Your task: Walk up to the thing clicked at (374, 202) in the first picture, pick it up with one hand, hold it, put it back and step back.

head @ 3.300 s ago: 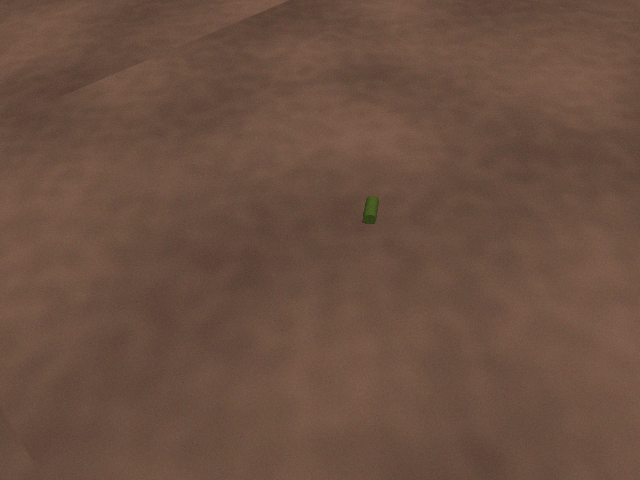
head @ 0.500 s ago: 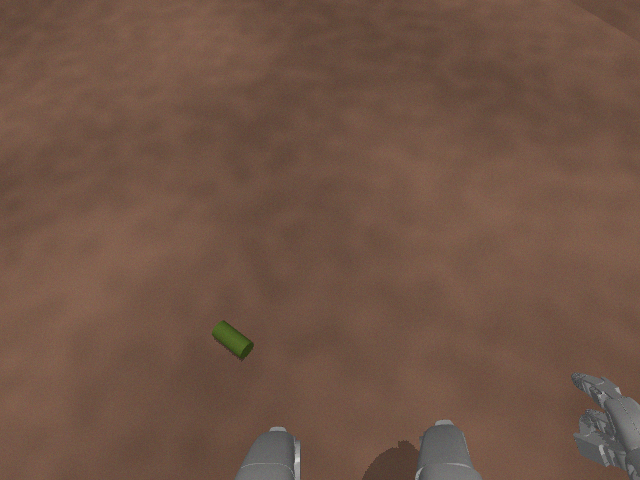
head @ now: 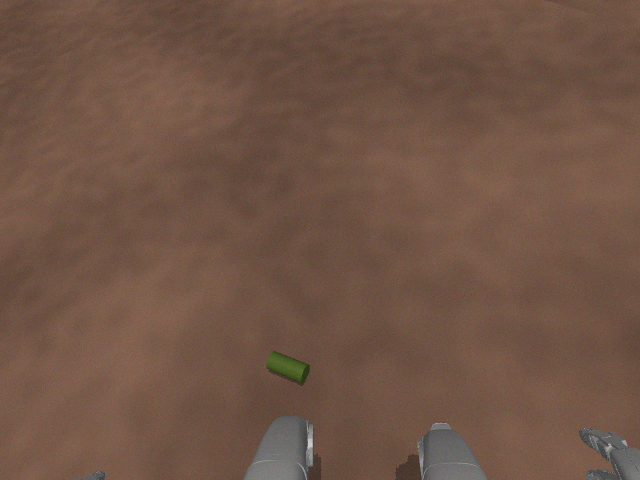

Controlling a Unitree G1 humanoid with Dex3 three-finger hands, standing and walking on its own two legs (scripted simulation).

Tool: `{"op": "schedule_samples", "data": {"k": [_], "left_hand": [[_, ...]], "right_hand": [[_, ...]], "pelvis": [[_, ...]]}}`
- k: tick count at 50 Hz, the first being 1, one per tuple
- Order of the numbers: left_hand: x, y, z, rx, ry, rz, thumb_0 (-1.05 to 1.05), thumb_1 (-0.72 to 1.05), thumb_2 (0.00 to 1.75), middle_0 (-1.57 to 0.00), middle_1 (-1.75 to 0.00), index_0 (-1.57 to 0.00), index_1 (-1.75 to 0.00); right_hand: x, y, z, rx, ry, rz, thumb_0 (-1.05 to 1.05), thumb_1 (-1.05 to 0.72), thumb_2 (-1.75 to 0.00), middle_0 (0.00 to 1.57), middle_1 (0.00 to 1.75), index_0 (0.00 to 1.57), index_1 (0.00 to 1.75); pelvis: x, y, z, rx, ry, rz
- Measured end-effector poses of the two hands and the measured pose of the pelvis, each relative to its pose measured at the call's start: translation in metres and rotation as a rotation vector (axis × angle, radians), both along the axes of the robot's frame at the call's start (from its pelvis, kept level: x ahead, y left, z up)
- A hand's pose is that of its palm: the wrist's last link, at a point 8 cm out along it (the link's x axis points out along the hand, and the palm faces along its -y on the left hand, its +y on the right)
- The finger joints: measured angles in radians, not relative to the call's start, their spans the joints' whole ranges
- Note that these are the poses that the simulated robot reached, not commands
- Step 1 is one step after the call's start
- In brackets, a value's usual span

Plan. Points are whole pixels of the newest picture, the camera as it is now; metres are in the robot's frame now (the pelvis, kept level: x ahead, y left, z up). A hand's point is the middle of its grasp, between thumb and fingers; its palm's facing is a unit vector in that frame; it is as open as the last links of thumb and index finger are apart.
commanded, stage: walk up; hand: left
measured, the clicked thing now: (288, 366) +0.48 +0.25 -0.70
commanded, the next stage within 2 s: none
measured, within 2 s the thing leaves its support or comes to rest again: neither
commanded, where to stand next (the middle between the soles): +0.03 +0.15 m, yaw -19 degrees
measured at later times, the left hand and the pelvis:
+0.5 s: hand out of the picture +0.05 +0.50 -0.13, palm faces -0.29 -0.86 -0.42, open 7.4 cm; pelvis -0.07 +0.23 +0.03, yaw -14 degrees
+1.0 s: hand out of the picture +0.06 +0.44 -0.10, palm faces -0.42 -0.82 -0.39, open 7.4 cm; pelvis -0.08 +0.19 +0.04, yaw -23 degrees
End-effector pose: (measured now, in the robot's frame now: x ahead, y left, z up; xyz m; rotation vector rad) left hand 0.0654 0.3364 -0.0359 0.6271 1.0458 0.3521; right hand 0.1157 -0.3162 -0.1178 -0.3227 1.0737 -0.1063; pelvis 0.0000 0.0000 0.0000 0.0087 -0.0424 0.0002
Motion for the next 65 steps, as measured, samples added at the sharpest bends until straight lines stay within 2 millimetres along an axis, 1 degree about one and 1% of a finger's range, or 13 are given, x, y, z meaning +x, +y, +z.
{"op": "schedule_samples", "data": {"k": [3, 7, 11, 14, 18, 22, 29, 34, 39, 47, 55, 60, 65], "left_hand": [[-0.005, 0.038, 0.0, 0.023, 0.018, -0.044, 0.0, 0.89, 0.9, -0.21, -0.3, -0.21, -0.31], [-0.01, 0.103, -0.013, 0.052, 0.028, -0.088, 0.0, 0.89, 0.9, -0.21, -0.3, -0.21, -0.31], [-0.017, 0.17, -0.035, 0.053, 0.043, -0.066, 0.0, 0.89, 0.9, -0.21, -0.3, -0.21, -0.31], [-0.018, 0.194, -0.041, 0.02, 0.084, -0.06, 0.0, 0.9, 0.9, -0.21, -0.3, -0.21, -0.3], [-0.013, 0.207, -0.043, -0.069, 0.12, -0.09, 0.0, 0.9, 0.9, -0.21, -0.3, -0.2, -0.3], [-0.011, 0.204, -0.046, -0.169, 0.153, -0.149, 0.0, 0.9, 0.9, -0.21, -0.3, -0.2, -0.3], [-0.002, 0.195, -0.054, -0.275, 0.225, -0.248, 0.0, 0.9, 0.9, -0.21, -0.3, -0.2, -0.3], [0.011, 0.183, -0.051, -0.322, 0.209, -0.28, 0.0, 0.9, 0.9, -0.21, -0.3, -0.2, -0.3], [0.014, 0.174, -0.044, -0.327, 0.213, -0.3, 0.0, 0.9, 0.9, -0.21, -0.3, -0.2, -0.3], [0.009, 0.155, -0.029, -0.253, 0.258, -0.31, 0.0, 0.9, 0.9, -0.2, -0.3, -0.2, -0.3], [0.015, 0.107, -0.022, -0.189, 0.219, -0.316, 0.0, 0.9, 0.9, -0.2, -0.3, -0.2, -0.3], [0.024, 0.072, -0.016, -0.199, 0.2, -0.328, 0.0, 0.9, 0.9, -0.21, -0.3, -0.2, -0.3], [0.047, 0.04, -0.018, -0.236, 0.156, -0.335, 0.0, 0.9, 0.9, -0.21, -0.3, -0.2, -0.3]], "right_hand": [[-0.012, 0.02, -0.002, -0.016, -0.033, -0.037, 0.01, -0.9, -0.9, 0.2, 0.3, 0.2, 0.3], [-0.04, 0.056, -0.01, -0.063, -0.031, -0.082, 0.0, -0.91, -0.9, 0.2, 0.3, 0.2, 0.3], [-0.089, 0.11, -0.014, -0.089, 0.012, -0.126, 0.0, -0.91, -0.9, 0.2, 0.3, 0.2, 0.3], [-0.136, 0.153, -0.006, -0.069, 0.075, -0.196, 0.0, -0.91, -0.9, 0.2, 0.3, 0.2, 0.3], [-0.185, 0.206, 0.019, -0.04, 0.142, -0.279, 0.01, -0.91, -0.9, 0.2, 0.3, 0.2, 0.3], [-0.224, 0.232, 0.043, -0.062, 0.181, -0.329, 0.01, -0.9, -0.9, 0.21, 0.3, 0.21, 0.3], [-0.274, 0.242, 0.08, -0.167, 0.146, -0.466, 0.01, -0.9, -0.9, 0.21, 0.3, 0.21, 0.3], [-0.298, 0.245, 0.096, -0.193, 0.126, -0.518, 0.01, -0.9, -0.9, 0.21, 0.3, 0.21, 0.3], [-0.31, 0.246, 0.094, -0.164, 0.12, -0.547, 0.01, -0.9, -0.9, 0.2, 0.3, 0.2, 0.3], [-0.306, 0.233, 0.066, -0.066, 0.116, -0.556, 0.01, -0.9, -0.9, 0.21, 0.3, 0.21, 0.3], [-0.277, 0.185, 0.02, 0.018, 0.12, -0.526, 0.01, -0.9, -0.9, 0.2, 0.3, 0.2, 0.3], [-0.246, 0.164, 0.022, 0.051, 0.105, -0.507, 0.01, -0.91, -0.9, 0.2, 0.3, 0.2, 0.3], [-0.23, 0.145, 0.029, 0.029, 0.116, -0.49, 0.0, -0.91, -0.9, 0.2, 0.3, 0.2, 0.3]], "pelvis": [[-0.012, 0.035, -0.006, 0.009, 0.013, -0.035], [-0.031, 0.09, -0.024, -0.004, 0.027, -0.07], [-0.053, 0.146, -0.034, 0.024, -0.012, -0.135], [-0.059, 0.174, -0.021, -0.055, -0.012, -0.142], [-0.069, 0.196, 0.004, -0.036, 0.016, -0.174], [-0.073, 0.217, 0.022, -0.031, 0.035, -0.209], [-0.072, 0.238, 0.037, -0.02, 0.015, -0.288], [-0.075, 0.24, 0.046, -0.022, -0.009, -0.321], [-0.079, 0.235, 0.051, -0.017, -0.021, -0.354], [-0.08, 0.209, 0.048, 0.009, -0.023, -0.389], [-0.075, 0.164, 0.031, 0.0, -0.016, -0.406], [-0.07, 0.143, 0.04, 0.018, 0.002, -0.44], [-0.06, 0.127, 0.044, 0.02, 0.018, -0.426]]}}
